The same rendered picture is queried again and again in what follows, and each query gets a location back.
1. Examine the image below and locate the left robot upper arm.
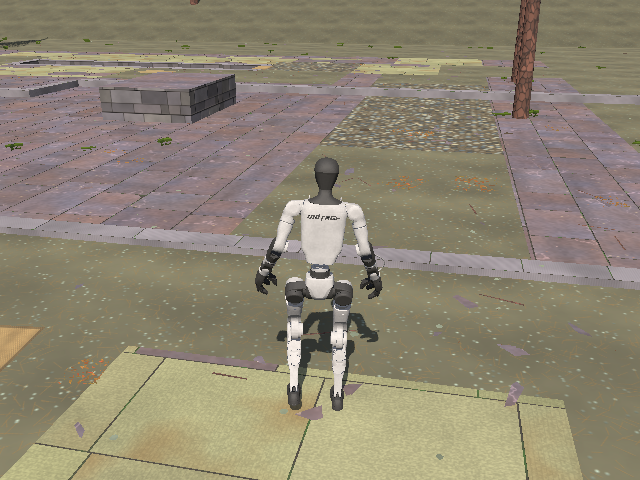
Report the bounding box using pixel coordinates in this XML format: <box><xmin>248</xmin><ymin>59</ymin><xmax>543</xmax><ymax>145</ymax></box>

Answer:
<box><xmin>272</xmin><ymin>200</ymin><xmax>304</xmax><ymax>254</ymax></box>

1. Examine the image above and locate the left robot hand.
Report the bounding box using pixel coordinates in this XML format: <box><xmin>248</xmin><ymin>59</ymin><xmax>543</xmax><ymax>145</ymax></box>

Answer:
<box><xmin>255</xmin><ymin>270</ymin><xmax>277</xmax><ymax>295</ymax></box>

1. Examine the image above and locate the right robot hand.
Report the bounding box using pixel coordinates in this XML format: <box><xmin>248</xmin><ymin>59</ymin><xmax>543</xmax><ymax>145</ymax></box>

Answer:
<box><xmin>360</xmin><ymin>277</ymin><xmax>383</xmax><ymax>299</ymax></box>

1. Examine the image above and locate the robot torso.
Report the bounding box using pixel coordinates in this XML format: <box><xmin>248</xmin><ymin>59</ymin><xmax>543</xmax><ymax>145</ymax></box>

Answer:
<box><xmin>300</xmin><ymin>195</ymin><xmax>347</xmax><ymax>300</ymax></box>

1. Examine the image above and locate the robot right foot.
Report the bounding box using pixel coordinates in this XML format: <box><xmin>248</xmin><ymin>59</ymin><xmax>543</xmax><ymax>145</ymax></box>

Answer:
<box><xmin>330</xmin><ymin>385</ymin><xmax>344</xmax><ymax>411</ymax></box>

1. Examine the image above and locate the left robot forearm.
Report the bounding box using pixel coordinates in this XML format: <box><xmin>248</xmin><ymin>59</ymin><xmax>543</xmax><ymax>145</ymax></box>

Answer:
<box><xmin>259</xmin><ymin>237</ymin><xmax>281</xmax><ymax>276</ymax></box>

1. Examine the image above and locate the right robot forearm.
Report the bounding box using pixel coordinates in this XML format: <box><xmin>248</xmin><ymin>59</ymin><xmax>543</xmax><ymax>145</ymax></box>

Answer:
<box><xmin>361</xmin><ymin>241</ymin><xmax>380</xmax><ymax>281</ymax></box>

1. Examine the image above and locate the right robot upper arm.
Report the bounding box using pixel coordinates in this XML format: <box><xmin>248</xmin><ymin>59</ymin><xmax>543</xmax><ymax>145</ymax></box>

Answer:
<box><xmin>345</xmin><ymin>202</ymin><xmax>371</xmax><ymax>257</ymax></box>

